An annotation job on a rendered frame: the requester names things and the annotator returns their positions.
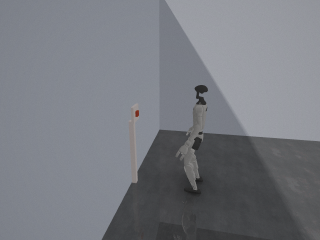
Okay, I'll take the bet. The left robot upper arm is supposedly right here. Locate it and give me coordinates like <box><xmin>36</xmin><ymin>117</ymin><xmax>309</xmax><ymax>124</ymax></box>
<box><xmin>194</xmin><ymin>105</ymin><xmax>203</xmax><ymax>131</ymax></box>

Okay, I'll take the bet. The panel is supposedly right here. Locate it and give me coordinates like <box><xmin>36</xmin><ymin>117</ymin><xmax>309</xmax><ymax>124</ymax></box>
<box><xmin>128</xmin><ymin>103</ymin><xmax>139</xmax><ymax>183</ymax></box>

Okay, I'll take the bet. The robot left hand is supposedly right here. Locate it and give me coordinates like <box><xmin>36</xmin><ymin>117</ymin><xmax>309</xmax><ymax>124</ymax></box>
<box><xmin>175</xmin><ymin>145</ymin><xmax>188</xmax><ymax>161</ymax></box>

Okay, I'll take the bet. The robot left forearm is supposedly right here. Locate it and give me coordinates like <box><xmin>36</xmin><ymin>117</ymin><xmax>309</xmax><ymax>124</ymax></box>
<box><xmin>184</xmin><ymin>125</ymin><xmax>201</xmax><ymax>148</ymax></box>

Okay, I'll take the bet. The robot torso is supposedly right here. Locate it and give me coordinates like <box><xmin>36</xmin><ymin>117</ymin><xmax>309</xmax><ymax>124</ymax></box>
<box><xmin>192</xmin><ymin>103</ymin><xmax>207</xmax><ymax>143</ymax></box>

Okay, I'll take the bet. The robot left foot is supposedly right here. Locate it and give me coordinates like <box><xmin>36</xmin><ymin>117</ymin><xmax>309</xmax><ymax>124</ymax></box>
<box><xmin>184</xmin><ymin>187</ymin><xmax>201</xmax><ymax>194</ymax></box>

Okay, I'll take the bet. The robot right hand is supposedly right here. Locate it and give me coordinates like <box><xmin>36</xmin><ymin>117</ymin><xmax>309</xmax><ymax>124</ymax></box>
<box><xmin>186</xmin><ymin>127</ymin><xmax>194</xmax><ymax>136</ymax></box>

